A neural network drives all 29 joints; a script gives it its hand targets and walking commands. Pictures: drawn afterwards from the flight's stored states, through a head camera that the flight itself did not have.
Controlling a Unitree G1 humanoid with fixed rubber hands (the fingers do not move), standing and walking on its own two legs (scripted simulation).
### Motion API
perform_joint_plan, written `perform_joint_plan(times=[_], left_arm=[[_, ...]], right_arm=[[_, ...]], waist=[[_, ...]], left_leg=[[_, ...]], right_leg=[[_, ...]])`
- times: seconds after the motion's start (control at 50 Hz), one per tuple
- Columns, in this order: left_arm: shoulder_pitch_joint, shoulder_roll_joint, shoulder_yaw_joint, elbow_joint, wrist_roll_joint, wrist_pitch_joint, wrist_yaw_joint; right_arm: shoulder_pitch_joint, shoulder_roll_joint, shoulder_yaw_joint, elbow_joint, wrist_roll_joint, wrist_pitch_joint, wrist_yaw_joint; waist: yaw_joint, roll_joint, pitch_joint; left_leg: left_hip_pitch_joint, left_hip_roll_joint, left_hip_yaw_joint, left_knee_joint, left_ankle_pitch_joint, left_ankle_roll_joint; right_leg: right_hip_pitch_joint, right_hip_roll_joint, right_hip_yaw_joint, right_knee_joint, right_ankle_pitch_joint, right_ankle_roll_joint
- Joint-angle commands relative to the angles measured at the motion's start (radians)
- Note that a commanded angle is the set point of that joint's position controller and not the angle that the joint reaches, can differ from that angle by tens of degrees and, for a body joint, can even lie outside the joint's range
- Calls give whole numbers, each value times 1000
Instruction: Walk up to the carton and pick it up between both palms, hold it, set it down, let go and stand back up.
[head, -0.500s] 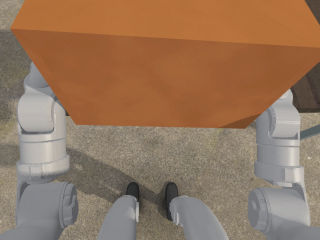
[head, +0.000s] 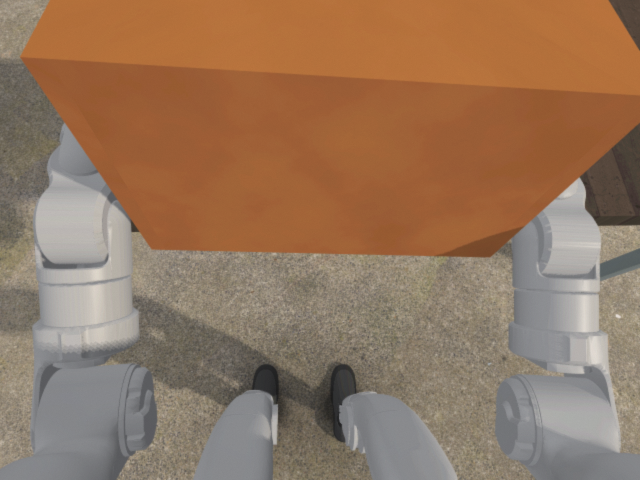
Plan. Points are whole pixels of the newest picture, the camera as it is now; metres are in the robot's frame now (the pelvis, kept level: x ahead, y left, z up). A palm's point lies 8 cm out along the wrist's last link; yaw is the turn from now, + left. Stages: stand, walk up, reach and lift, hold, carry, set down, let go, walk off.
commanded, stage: hold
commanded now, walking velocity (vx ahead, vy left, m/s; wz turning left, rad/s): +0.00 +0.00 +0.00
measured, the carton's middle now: (334, 57) +0.45 +0.00 +0.18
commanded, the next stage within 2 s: set down in 0.12 s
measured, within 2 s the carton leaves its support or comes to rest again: neither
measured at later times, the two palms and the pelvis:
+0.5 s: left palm (134, 129) +0.45 +0.20 +0.08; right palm (491, 157) +0.43 -0.19 +0.06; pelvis +0.02 +0.00 +0.00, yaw +3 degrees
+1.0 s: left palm (177, 133) +0.48 +0.17 +0.02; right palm (483, 172) +0.44 -0.21 +0.00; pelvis +0.06 +0.02 +0.00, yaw -2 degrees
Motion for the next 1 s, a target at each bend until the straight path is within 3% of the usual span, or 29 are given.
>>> perform_joint_plan(times=[0.0, 0.14, 0.24, 0.32, 0.36, 0.4, 0.44, 0.48, 0.54, 0.58, 0.66, 0.74, 0.8, 0.82, 0.86, 0.98], left_arm=[[-660, -505, -554, -366, -100, -86, -123], [-662, -508, -547, -367, -94, -91, -126], [-657, -501, -475, -304, 2, -141, -165], [-532, -451, -356, -101, 131, -246, -199], [-428, -444, -285, 43, 200, -329, -190], [-376, -448, -267, 117, 224, -400, -166], [-412, -507, -336, 121, 183, -471, -138], [-429, -591, -417, 98, 133, -535, -117], [-384, -682, -499, 28, 100, -600, -115], [-344, -706, -561, -40, 91, -635, -118], [-267, -719, -725, -187, 57, -665, -107], [-255, -683, -821, -271, 25, -651, -83], [-324, -654, -811, -223, 22, -648, -71], [-305, -624, -773, -162, 38, -649, -71], [-196, -671, -726, -61, 69, -652, -71], [-228, -683, -639, -66, 92, -619, -110]], right_arm=[[-761, 473, 619, -416, 86, -99, 115], [-760, 471, 609, -420, 79, -102, 117], [-739, 440, 506, -357, -13, -151, 148], [-604, 404, 334, -128, -158, -265, 218], [-477, 422, 240, 39, -255, -368, 260], [-409, 456, 203, 134, -332, -467, 275], [-453, 513, 217, 154, -363, -555, 276], [-478, 584, 274, 146, -359, -632, 273], [-448, 651, 378, 76, -330, -714, 252], [-420, 653, 438, -2, -308, -752, 239], [-385, 609, 561, -191, -239, -789, 234], [-402, 513, 612, -324, -162, -774, 226], [-482, 433, 590, -302, -105, -761, 218], [-446, 415, 598, -244, -112, -754, 232], [-363, 480, 584, -111, -148, -750, 256], [-421, 531, 589, -137, -148, -752, 233]], waist=[[-15, 43, -1441], [-16, 43, -1442], [-28, 41, -1456], [-31, 48, -1473], [-22, 42, -1530], [-13, 31, -1586], [-15, 41, -1677], [-31, 49, -1818], [-50, 25, -1966], [-59, 14, -1982], [-64, 33, -1871], [-39, 54, -1654], [-10, 62, -1392], [2, 60, -1394], [11, 51, -1626], [31, 12, -1630]], left_leg=[[415, -55, 14, 6, 66, 51], [410, -55, 14, 4, 55, 50], [326, -55, 15, -38, -62, 46], [117, -54, 26, -103, -196, 35], [0, -55, 29, -126, -206, 33], [-47, -48, 31, -144, -171, 36], [-49, -28, 34, -152, -96, 41], [-31, -20, 34, -115, 30, 41], [-141, -23, 9, -85, 137, 58], [-132, -26, -9, -69, 170, 54], [151, -28, -46, 10, 228, -3], [464, -25, -63, 86, 265, -37], [653, -34, -53, 126, 363, -40], [633, -34, -39, 114, 393, -37], [382, -34, -22, 97, 459, -28], [355, -45, -12, 100, 546, 17]], right_leg=[[207, 33, -22, -24, 35, 66], [208, 32, -23, -25, 32, 66], [229, 14, -34, -37, -22, 63], [179, -24, -62, -56, -167, 66], [61, -55, -85, -88, -255, 64], [-17, -75, -88, -113, -274, 55], [8, -52, -79, -102, -177, 48], [73, -39, -43, -77, 9, 37], [245, -45, 6, -11, 256, 41], [310, -34, 21, 27, 351, 48], [234, 23, 24, 59, 376, 54], [191, 60, 22, 83, 351, 67], [227, 68, 16, 104, 393, 90], [185, 67, 14, 84, 377, 91], [28, 50, 23, 60, 386, 87], [307, 26, 56, 111, 667, 109]])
